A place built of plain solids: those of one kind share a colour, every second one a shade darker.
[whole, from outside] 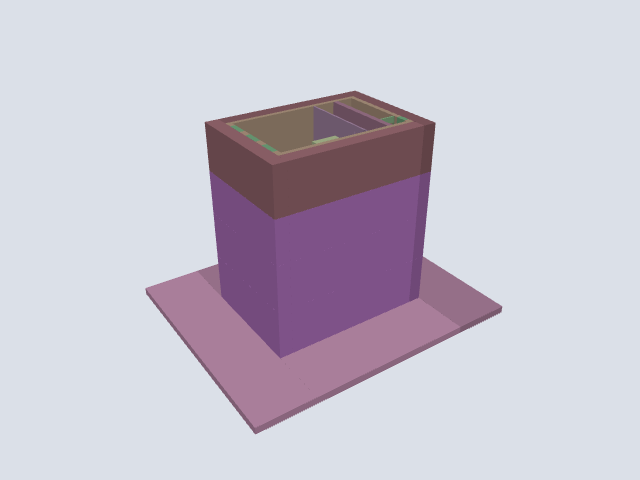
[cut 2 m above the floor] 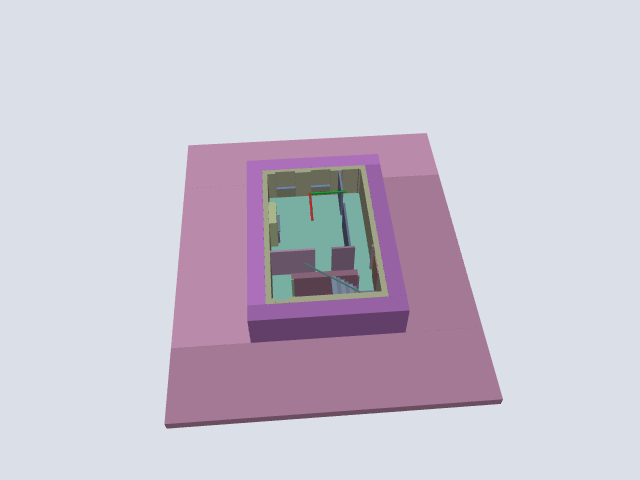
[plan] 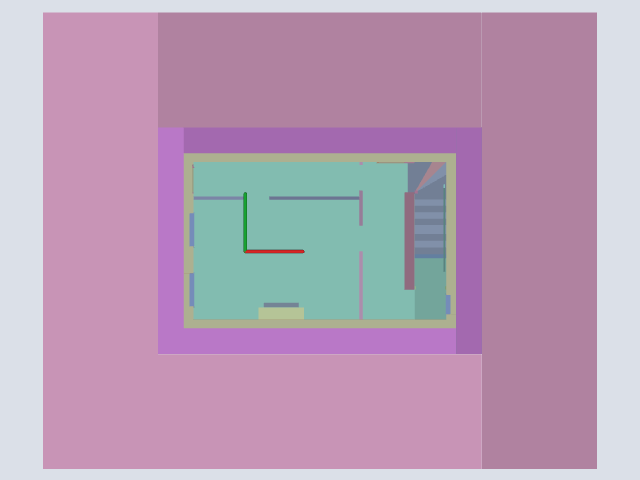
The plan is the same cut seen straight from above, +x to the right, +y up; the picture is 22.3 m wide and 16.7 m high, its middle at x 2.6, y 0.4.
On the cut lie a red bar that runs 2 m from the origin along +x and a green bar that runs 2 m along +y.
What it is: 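A canal house whose stairs wind out of a door and run across the house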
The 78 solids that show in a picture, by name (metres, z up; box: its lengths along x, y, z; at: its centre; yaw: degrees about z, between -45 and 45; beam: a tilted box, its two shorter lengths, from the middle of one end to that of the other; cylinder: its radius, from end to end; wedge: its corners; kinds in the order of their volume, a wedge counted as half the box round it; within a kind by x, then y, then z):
{
 "wall_fill_storey_1": {"box": [0.9, 7.89, 3.6], "at": [-2.59, 0.37, 1.55]},
 "wall_fill_storey_2": {"box": [0.9, 7.89, 3.2], "at": [-2.59, 0.37, 4.95]},
 "wall_fill_storey_3": {"box": [0.9, 7.89, 2.98], "at": [-2.59, 0.37, 8.03]},
 "wall_fill_storey_4": {"box": [9.47, 0.9, 3.6], "at": [2.6, -3.12, 1.55]},
 "wall_fill_storey_5": {"box": [9.47, 0.9, 3.2], "at": [2.6, -3.12, 4.95]},
 "wall_fill_storey_6": {"box": [9.47, 0.9, 2.98], "at": [2.6, -3.12, 8.03]},
 "wall_fill_storey_7": {"box": [9.47, 0.9, 3.6], "at": [2.6, 3.87, 1.55]},
 "wall_fill_storey_8": {"box": [0.9, 7.89, 3.6], "at": [7.78, 0.37, 1.55]},
 "wall_fill_storey_9": {"box": [0.9, 7.89, 3.2], "at": [7.78, 0.37, 4.95]},
 "wall_fill_storey_10": {"box": [0.9, 7.89, 2.98], "at": [7.78, 0.37, 8.03]},
 "ground_garden_1": {"box": [4.0, 15.89, 0.5], "at": [-5.04, 0.37, -0.27]},
 "ground_garden_2": {"box": [11.27, 4.0, 0.5], "at": [2.6, -5.57, -0.27]},
 "ground_garden_3": {"box": [11.27, 4.0, 0.5], "at": [2.6, 6.32, -0.27]},
 "ground_garden_4": {"box": [4.0, 15.89, 0.5], "at": [10.23, 0.37, -0.27]},
 "wall_fill_attic_1": {"box": [0.9, 7.89, 3.15], "at": [-2.59, 0.37, 11.09]},
 "wall_fill_attic_2": {"box": [9.47, 0.9, 3.15], "at": [2.6, -3.12, 11.09]},
 "wall_fill_attic_3": {"box": [9.47, 0.9, 3.15], "at": [2.6, 3.87, 11.09]},
 "wall_fill_attic_4": {"box": [0.9, 7.89, 3.15], "at": [7.78, 0.37, 11.09]},
 "wall_storey_1": {"box": [0.2, 1.15, 1.75], "at": [-2.04, -1.33, 1.58]},
 "wall_storey_2": {"box": [0.2, 1.15, 1.75], "at": [-2.04, 0.76, 1.58]},
 "wall_storey_3": {"box": [0.3, 1.0, 2.2], "at": [-1.99, 2.52, 1.1]},
 "wall_storey_4": {"box": [0.34, 0.77, 3.6], "at": [-1.97, -2.29, 1.55]},
 "wall_storey_5": {"box": [0.34, 1.15, 0.95], "at": [-1.97, -1.33, 0.23]},
 "wall_storey_6": {"box": [0.34, 0.93, 3.6], "at": [-1.97, -0.29, 1.55]},
 "wall_storey_7": {"box": [0.34, 1.15, 0.95], "at": [-1.97, 0.76, 0.23]},
 "wall_storey_8": {"box": [0.34, 0.69, 3.6], "at": [-1.97, 1.67, 1.55]},
 "wall_storey_9": {"box": [0.34, 1.0, 0.25], "at": [-1.97, 2.52, -0.13]},
 "wall_storey_10": {"box": [0.34, 0.4, 3.6], "at": [-1.97, 3.22, 1.55]},
 "wall_storey_11": {"box": [9.47, 0.3, 3.6], "at": [2.6, -2.52, 1.55]},
 "wall_storey_12": {"box": [9.47, 0.3, 3.6], "at": [2.6, 3.27, 1.55]},
 "wall_storey_13": {"box": [0.34, 0.48, 3.6], "at": [7.16, -2.43, 1.55]},
 "wall_storey_14": {"box": [0.34, 4.93, 3.6], "at": [7.16, 0.95, 1.55]},
 "wall_storey_15": {"box": [0.2, 0.68, 1.75], "at": [7.23, -1.85, 1.58]},
 "wall_attic_1": {"box": [9.47, 0.3, 3.15], "at": [2.6, -2.52, 11.09]},
 "wall_attic_2": {"box": [9.47, 0.3, 3.15], "at": [2.6, 3.27, 11.09]},
 "wall_attic_3": {"box": [0.34, 4.93, 3.15], "at": [7.16, 0.95, 11.09]},
 "floor_storey_1": {"box": [7.7, 5.49, 0.25], "at": [2.05, 0.37, -0.13]},
 "floor_storey_2": {"box": [1.1, 2.14, 0.25], "at": [6.44, -1.3, -0.13]},
 "wall_spine_1": {"box": [0.36, 1.04, 0.4], "at": [5.72, -1.85, 12.47]},
 "wall_spine_2": {"box": [0.36, 3.4, 3.35], "at": [5.72, 0.37, 1.67]},
 "wall_spine_3": {"box": [0.36, 4.45, 2.9], "at": [5.72, 0.89, 11.22]},
 "wall_spine_4": {"box": [0.36, 0.05, 3.35], "at": [5.72, 3.09, 1.67]},
 "step_stair_1": {"box": [0.25, 1.1, 0.26], "at": [5.77, 2.57, 0.08]},
 "step_stair_2": {"wedge": [[5.87, 2.12, 0.11], [5.87, 2.12, 0.42], [5.87, 3.12, 0.11], [5.87, 3.12, 0.42], [5.96, 2.12, 0.11], [5.96, 2.12, 0.42], [6.53, 3.12, 0.11], [6.53, 3.12, 0.42]]},
 "step_stair_3": {"wedge": [[6.0, 2.01, 0.53], [6.0, 2.01, 0.85], [6.0, 2.1, 0.53], [6.0, 2.1, 0.85], [7.0, 2.01, 0.53], [7.0, 2.01, 0.85], [7.0, 2.68, 0.53], [7.0, 2.68, 0.85]]},
 "step_stair_4": {"wedge": [[6.0, 2.07, 0.32], [6.0, 2.07, 0.63], [6.0, 2.12, 0.32], [6.0, 2.12, 0.63], [7.0, 2.65, 0.32], [7.0, 2.65, 0.63], [7.0, 3.12, 0.32], [7.0, 3.12, 0.63]]},
 "step_stair_5": {"box": [1.1, 0.32, 2.81], "at": [6.44, -0.02, -1.62]},
 "step_stair_6": {"box": [1.1, 0.32, 2.59], "at": [6.44, 0.22, -1.72]},
 "step_stair_7": {"box": [1.1, 0.32, 2.38], "at": [6.44, 0.46, -1.83]},
 "step_stair_8": {"box": [1.1, 0.32, 2.17], "at": [6.44, 0.69, -1.93]},
 "step_stair_9": {"box": [1.1, 0.25, 0.32], "at": [6.44, 0.8, 1.96]},
 "step_stair_10": {"box": [1.1, 0.25, 0.32], "at": [6.44, 1.02, 1.75]},
 "step_stair_11": {"box": [1.1, 0.25, 0.32], "at": [6.44, 1.24, 1.53]},
 "step_stair_12": {"box": [1.1, 0.25, 0.32], "at": [6.44, 1.47, 1.32]},
 "step_stair_13": {"box": [1.1, 0.25, 0.32], "at": [6.44, 1.69, 1.11]},
 "step_stair_14": {"box": [1.1, 0.25, 0.32], "at": [6.45, 1.91, 0.9]},
 "wall_breastf_1": {"box": [1.6, 0.43, 3.35], "at": [1.25, -2.16, 1.67]},
 "wall_breastf_2": {"box": [1.6, 0.43, 2.9], "at": [1.25, -2.16, 11.22]},
 "wall_partS_1": {"box": [0.12, 0.9, 0.4], "at": [4.03, -1.64, 12.47]},
 "wall_partS_2": {"box": [0.12, 2.38, 3.35], "at": [4.03, -1.18, 1.67]},
 "wall_partS_3": {"box": [0.12, 4.31, 2.9], "at": [4.03, 0.96, 11.22]},
 "wall_partS_4": {"box": [0.12, 1.23, 3.35], "at": [4.03, 1.51, 1.67]},
 "wall_partS_5": {"box": [0.12, 0.11, 3.35], "at": [4.03, 3.06, 1.67]},
 "wall_roomf_1": {"box": [1.75, 0.12, 3.35], "at": [-0.93, 1.86, 1.67]},
 "wall_roomf_2": {"box": [3.14, 0.12, 3.35], "at": [2.4, 1.86, 1.67]},
 "wall_head_attic_1": {"box": [0.34, 1.15, 1.0], "at": [-1.97, -1.46, 12.17]},
 "wall_head_attic_2": {"box": [0.34, 1.15, 1.0], "at": [-1.97, 0.37, 12.17]},
 "wall_head_attic_3": {"box": [0.34, 1.15, 1.0], "at": [-1.97, 2.2, 12.17]},
 "wall_head_attic_4": {"box": [0.34, 0.68, 1.0], "at": [7.16, -1.85, 12.17]},
 "floor_stair_hda_1": {"box": [1.1, 0.14, 3.02], "at": [6.44, -0.17, -1.51]},
 "rail_stair_1": {"wedge": [[6.89, -0.7, 4.51], [6.89, -0.7, 4.6], [6.89, 2.21, 1.75], [6.89, 2.21, 1.83], [6.95, -0.7, 4.51], [6.95, -0.7, 4.6], [6.95, 2.21, 1.75], [6.95, 2.21, 1.83]]},
 "step_stair_w1t02a_1": {"wedge": [[5.93, 2.12, 0.32], [5.93, 2.12, 0.63], [6.0, 2.12, 0.32], [6.0, 2.12, 0.63], [6.51, 3.12, 0.32], [6.51, 3.12, 0.63], [7.0, 3.12, 0.32], [7.0, 3.12, 0.63]]},
 "door_leaf_spine_1": {"box": [0.97, 0.04, 2.48], "at": [5.05, 3.09, 1.24]},
 "wall_lanedoor_1": {"box": [1.0, 0.12, 0.4], "at": [6.44, -1.23, 12.47]},
 "stair_window_1": {"box": [0.17, 1.15, 0.035], "at": [-1.86, -1.33, 0.72]},
 "stair_window_2": {"box": [0.17, 1.15, 0.035], "at": [-1.86, 0.76, 0.72]},
 "stair_window_3": {"box": [0.17, 0.68, 0.035], "at": [7.06, -1.85, 0.72]},
 "mantel_shelf_front_storey_1": {"box": [1.22, 0.16, 0.05], "at": [1.25, -1.86, 1.07]}
}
